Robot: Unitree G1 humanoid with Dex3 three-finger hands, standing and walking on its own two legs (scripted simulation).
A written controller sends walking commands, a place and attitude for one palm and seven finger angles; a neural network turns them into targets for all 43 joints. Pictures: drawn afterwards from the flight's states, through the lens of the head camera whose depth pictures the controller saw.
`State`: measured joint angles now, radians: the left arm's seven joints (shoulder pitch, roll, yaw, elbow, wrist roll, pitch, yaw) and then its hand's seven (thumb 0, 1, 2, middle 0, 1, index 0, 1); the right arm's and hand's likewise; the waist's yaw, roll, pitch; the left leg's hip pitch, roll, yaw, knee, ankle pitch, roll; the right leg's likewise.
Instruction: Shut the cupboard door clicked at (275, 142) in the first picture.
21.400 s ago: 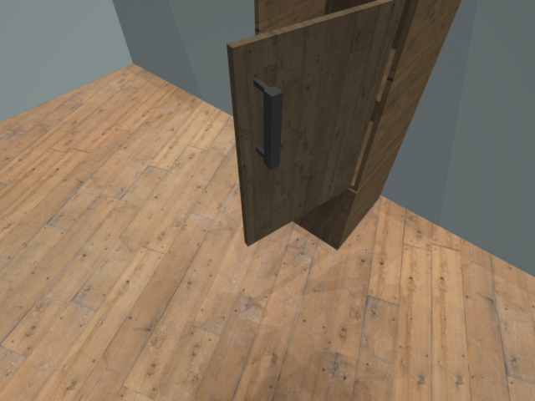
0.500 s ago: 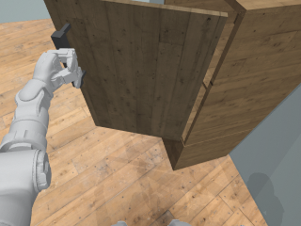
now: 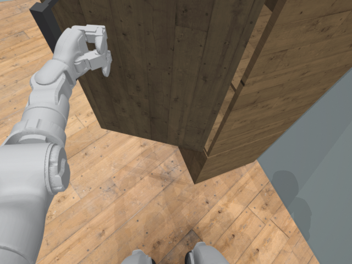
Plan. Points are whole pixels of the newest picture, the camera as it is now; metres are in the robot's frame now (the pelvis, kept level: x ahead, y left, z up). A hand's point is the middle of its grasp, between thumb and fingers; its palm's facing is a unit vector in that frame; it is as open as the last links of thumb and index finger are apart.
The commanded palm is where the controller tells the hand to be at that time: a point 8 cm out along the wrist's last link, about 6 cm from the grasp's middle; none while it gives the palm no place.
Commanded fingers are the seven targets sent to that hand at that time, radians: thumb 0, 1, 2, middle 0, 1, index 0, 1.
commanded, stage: push the door shut along its arc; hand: left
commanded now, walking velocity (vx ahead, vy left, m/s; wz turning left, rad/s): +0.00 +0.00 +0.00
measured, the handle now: (64, 41) +0.59 +0.18 +0.13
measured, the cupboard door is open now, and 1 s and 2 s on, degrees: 56 48 48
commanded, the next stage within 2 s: pull the fist back off the door in 0.50 s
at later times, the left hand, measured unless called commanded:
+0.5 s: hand (115, 48) +0.54 +0.07 +0.15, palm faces -0.41 -0.91 +0.00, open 3.1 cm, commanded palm +0.56 +0.11 +0.14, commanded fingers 0.00 0.90 0.90 -1.30 -1.50 -1.30 -1.50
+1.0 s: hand (132, 46) +0.55 +0.04 +0.14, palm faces +0.00 -1.00 -0.02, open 3.1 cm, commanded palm +0.52 +0.10 +0.14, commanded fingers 0.00 0.90 0.90 -1.30 -1.50 -1.30 -1.50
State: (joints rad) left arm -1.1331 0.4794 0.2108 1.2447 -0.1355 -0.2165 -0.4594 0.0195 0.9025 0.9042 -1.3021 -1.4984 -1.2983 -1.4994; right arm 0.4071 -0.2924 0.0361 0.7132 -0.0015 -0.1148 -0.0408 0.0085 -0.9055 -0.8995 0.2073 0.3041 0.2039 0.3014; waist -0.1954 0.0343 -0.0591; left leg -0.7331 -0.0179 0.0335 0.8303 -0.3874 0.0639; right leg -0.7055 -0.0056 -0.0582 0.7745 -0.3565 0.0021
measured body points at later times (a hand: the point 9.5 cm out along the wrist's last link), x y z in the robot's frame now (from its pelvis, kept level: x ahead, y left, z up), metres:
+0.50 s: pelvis +0.01 -0.03 +0.00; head +0.13 -0.03 +0.43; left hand +0.55 +0.12 +0.15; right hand +0.00 -0.32 -0.11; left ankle +0.00 +0.07 -0.70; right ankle +0.00 -0.13 -0.70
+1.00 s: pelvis +0.00 -0.04 +0.00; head +0.10 -0.05 +0.43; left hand +0.55 +0.09 +0.14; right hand -0.06 -0.27 -0.13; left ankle +0.00 +0.07 -0.70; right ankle +0.00 -0.13 -0.70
